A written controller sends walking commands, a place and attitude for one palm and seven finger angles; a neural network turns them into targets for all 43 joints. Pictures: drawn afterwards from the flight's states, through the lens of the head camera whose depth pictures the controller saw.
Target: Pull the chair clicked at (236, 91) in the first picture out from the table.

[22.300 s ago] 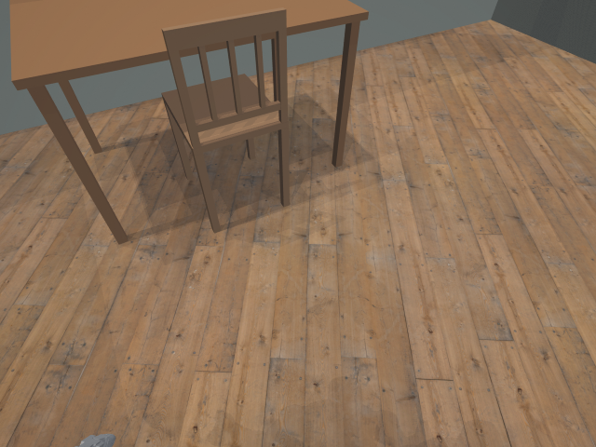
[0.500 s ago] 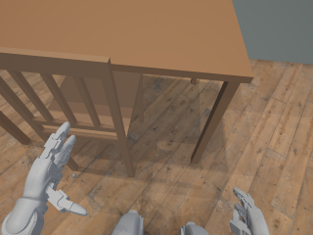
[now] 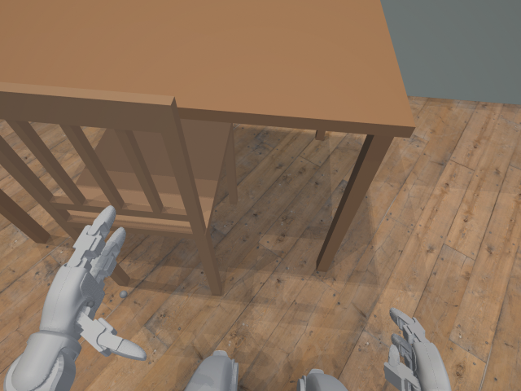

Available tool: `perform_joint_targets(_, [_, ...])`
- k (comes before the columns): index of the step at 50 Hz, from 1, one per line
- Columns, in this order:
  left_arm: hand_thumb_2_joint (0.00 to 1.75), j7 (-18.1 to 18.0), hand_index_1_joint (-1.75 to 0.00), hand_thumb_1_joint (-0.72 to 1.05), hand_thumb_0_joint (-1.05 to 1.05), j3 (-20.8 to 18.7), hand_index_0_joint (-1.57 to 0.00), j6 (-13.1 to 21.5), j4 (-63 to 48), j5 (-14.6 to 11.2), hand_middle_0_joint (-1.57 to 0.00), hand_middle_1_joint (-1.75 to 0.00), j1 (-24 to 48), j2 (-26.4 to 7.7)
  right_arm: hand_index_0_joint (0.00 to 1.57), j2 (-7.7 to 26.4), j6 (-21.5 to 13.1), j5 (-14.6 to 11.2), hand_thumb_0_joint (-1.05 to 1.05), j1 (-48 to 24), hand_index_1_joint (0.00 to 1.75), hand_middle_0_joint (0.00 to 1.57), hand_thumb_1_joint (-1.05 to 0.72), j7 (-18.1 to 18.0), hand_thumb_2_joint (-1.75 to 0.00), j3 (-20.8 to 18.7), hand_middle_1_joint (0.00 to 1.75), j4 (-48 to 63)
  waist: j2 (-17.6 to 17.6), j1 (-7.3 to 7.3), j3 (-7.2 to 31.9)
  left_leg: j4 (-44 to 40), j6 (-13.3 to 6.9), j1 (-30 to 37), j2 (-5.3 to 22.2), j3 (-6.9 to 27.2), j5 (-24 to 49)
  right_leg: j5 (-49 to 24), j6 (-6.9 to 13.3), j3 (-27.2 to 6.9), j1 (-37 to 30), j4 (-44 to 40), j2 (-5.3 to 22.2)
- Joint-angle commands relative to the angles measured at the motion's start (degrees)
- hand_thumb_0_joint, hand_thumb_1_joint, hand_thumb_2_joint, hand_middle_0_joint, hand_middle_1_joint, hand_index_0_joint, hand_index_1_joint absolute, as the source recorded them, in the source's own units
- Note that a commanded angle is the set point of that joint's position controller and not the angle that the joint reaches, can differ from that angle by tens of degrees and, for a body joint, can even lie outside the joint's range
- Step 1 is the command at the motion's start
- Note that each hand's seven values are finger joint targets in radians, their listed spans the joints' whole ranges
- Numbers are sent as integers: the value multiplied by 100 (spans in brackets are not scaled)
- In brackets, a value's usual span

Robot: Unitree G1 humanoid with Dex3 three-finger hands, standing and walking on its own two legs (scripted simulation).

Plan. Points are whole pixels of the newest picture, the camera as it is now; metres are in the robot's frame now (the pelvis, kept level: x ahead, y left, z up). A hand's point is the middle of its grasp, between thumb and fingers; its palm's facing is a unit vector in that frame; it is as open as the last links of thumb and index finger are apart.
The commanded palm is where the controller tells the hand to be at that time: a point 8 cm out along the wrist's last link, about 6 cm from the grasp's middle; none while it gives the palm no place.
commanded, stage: aim the fingers beside a spindle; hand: left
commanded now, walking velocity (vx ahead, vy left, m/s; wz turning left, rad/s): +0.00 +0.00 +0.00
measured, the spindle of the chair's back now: (97, 169) +0.49 +0.35 -0.01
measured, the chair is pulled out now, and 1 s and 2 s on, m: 0.00 0.00 0.00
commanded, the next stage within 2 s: none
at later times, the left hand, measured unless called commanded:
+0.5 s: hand (135, 278) +0.26 +0.20 +0.03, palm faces -0.05 -1.00 -0.05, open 16.9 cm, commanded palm +0.25 +0.25 +0.04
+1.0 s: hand (155, 264) +0.29 +0.18 +0.02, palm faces -0.08 -1.00 -0.04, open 16.9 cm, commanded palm +0.28 +0.24 +0.02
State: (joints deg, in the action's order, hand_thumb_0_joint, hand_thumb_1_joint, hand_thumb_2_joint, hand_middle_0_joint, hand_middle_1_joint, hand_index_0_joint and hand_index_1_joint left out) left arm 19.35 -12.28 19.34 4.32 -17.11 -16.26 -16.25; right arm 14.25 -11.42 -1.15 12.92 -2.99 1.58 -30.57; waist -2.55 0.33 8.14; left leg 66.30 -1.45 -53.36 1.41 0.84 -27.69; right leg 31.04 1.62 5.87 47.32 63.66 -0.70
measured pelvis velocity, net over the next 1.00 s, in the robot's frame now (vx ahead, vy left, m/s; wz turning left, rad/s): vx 0.00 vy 0.00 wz -0.02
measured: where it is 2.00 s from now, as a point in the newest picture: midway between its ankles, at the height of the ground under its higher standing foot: outside the picture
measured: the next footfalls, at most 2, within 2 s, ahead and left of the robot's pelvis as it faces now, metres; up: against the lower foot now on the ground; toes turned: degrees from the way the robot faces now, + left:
none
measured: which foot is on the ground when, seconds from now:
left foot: down 0.00-1.00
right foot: down 0.00-1.00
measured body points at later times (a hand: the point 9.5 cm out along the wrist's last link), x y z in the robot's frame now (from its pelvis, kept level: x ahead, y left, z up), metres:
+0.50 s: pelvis +0.00 -0.01 -0.01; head +0.07 +0.00 +0.44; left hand +0.26 +0.25 +0.04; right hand +0.17 -0.25 -0.09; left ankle +0.04 +0.10 -0.65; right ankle +0.00 -0.11 -0.65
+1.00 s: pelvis +0.00 +0.00 -0.02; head +0.08 +0.01 +0.42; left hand +0.29 +0.24 +0.02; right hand +0.16 -0.24 -0.11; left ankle +0.04 +0.10 -0.65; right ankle +0.00 -0.11 -0.65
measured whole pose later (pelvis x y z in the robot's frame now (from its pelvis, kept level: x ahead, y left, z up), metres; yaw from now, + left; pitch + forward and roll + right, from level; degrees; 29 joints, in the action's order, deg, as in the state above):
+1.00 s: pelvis +0.00 +0.00 -0.02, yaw -1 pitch +19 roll -3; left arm 16.2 -10.4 20.9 13.3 -14.1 -3.4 -14.9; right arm 14.6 -9.0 -0.4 12.9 -2.0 1.3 -31.5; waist -2.1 1.2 9.9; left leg 71.5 -1.7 -61.4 1.5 0.0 -29.3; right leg 32.9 1.5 5.0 56.0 69.7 -0.5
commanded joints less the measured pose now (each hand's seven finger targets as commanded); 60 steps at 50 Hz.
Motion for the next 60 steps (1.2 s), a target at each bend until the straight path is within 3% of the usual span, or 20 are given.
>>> perform_joint_targets(1, [30, 39, -8, -50, 0, -509, -6, 396, -1261, -124, -6, -8, 498, -875, 20, 773, -328, -26, 0, -214, 30, 20, -90, -70, -90, -322, 30, 834, -71, 35, 1291, -973, -36, 1334, -79, 227, 1069, -1112, 20, -295, -380, -977, -89])
perform_joint_targets(4, [30, 23, -8, -50, 0, -485, -6, 391, -1244, -107, -6, -8, 458, -829, 20, 758, -338, -28, 0, -216, 30, 20, -90, -63, -90, -319, 30, 807, -198, 22, 1273, -967, -19, 1342, -82, 218, 1088, -1126, 19, -283, -344, -957, -77])
perform_joint_targets(7, [30, 19, -8, -50, 0, -281, -6, 391, -1096, -82, -6, -8, 728, -680, 20, 763, -347, -19, 0, -210, 30, 20, -90, -70, -90, -308, 30, 782, -48, 122, 1124, -887, -35, 1195, -86, 221, 928, -992, -3, -301, -186, -958, -71])
perform_joint_targets(17, [30, -34, -8, -50, 0, -626, -6, 429, -819, -45, -6, -8, 971, -966, 20, 770, -289, -8, 0, -209, 30, 20, -90, -57, -90, -329, 30, 747, -69, 14, 1382, -724, -32, 975, -99, 140, 1051, -1109, 14, -403, -291, -850, -57])
perform_joint_targets(26, [30, 89, -8, -50, 0, -434, -6, 464, -630, -85, -6, -8, 1343, -838, 20, 823, -273, -2, 0, -139, 30, 20, -90, -33, -90, -341, 30, 705, -80, 103, 1577, -593, -51, 954, -76, 159, 1159, -1256, 5, -417, -131, -710, -63])
perform_joint_targets(32, [30, -23, -8, -50, 0, -373, -6, 515, -563, -13, -6, -8, 1618, -797, 20, 845, -252, 14, 0, -105, 30, 20, -90, -19, -90, -356, 30, 683, -85, 112, 1675, -544, -44, 972, -68, 182, 1157, -1219, 6, -379, 70, -590, -62])
perform_joint_targets(35, [30, -92, -8, -50, 0, -560, -6, 501, -367, 24, -6, -8, 1709, -965, 20, 871, -194, 20, 0, -63, 30, 20, -90, -20, -90, -362, 30, 649, 0, 93, 1630, -515, -38, 821, -65, 185, 1086, -1134, 25, -370, 93, -546, -79])
perform_joint_targets(39, [30, -163, -8, -50, 0, -387, -6, 554, -494, 89, -6, -8, 1802, -810, 20, 852, -169, 28, 0, -98, 30, 20, -90, 5, -90, -359, 30, 698, -244, 45, 1869, -530, -21, 1011, -68, 190, 1178, -1186, 37, -369, 141, -486, -48])
perform_joint_targets(44, [30, -259, -8, -50, 0, -121, -6, 528, -376, 166, -6, -8, 1927, -583, 20, 855, -95, 42, 0, -69, 30, 20, -90, 43, -90, -375, 30, 689, -18, 123, 1875, -491, -14, 1010, -49, 260, 1215, -1199, 17, -306, 302, -406, -50])
perform_joint_targets(47, [30, -313, -8, -50, 0, -278, -6, 533, -224, 205, -6, -8, 2043, -738, 20, 866, -31, 48, 0, -65, 30, 20, -90, 49, -90, -373, 30, 657, 66, 118, 1807, -441, -14, 834, -56, 233, 1123, -1160, 20, -328, 312, -391, -56])
perform_joint_targets(50, [30, -383, -8, -50, 0, -173, -6, 571, -206, 270, -6, -8, 2323, -680, 20, 859, 14, 56, 0, -79, 30, 20, -90, 52, -90, -360, 30, 659, -100, 153, 1733, -425, -14, 813, -56, 262, 1022, -1018, 45, -322, 484, -345, -68])
perform_joint_targets(53, [30, -427, -8, -50, 0, -133, -6, 646, -183, 315, -6, -8, 2551, -639, 20, 858, 53, 64, 0, -90, 30, 20, -90, 50, -90, -371, 30, 652, -45, 161, 1926, -374, -10, 872, -52, 263, 1030, -1020, 37, -330, 525, -296, -57])
perform_joint_targets(54, [30, -427, -8, -50, 0, -42, -6, 649, -207, 318, -6, -8, 2589, -573, 20, 843, 50, 66, 0, -98, 30, 20, -90, 59, -90, -364, 30, 655, -216, 143, 1952, -364, -3, 910, -62, 256, 1049, -1024, 46, -346, 540, -293, -51])
perform_joint_targets(58, [30, -490, -8, -50, 0, -44, -6, 637, 119, 383, -6, -8, 2976, -620, 20, 879, 117, 72, 0, -69, 30, 20, -90, 54, -90, -363, 30, 567, 31, 240, 1897, -312, -14, 777, -47, 299, 825, -838, 27, -339, 714, -290, -66])
perform_joint_targets(60, [30, -522, -8, -50, 0, -121, -6, 631, 234, 420, -6, -8, 3082, -707, 20, 889, 141, 73, 0, -45, 30, 20, -90, 48, -90, -360, 30, 559, -155, 192, 1946, -295, -3, 784, -51, 304, 889, -858, 61, -331, 757, -221, -75])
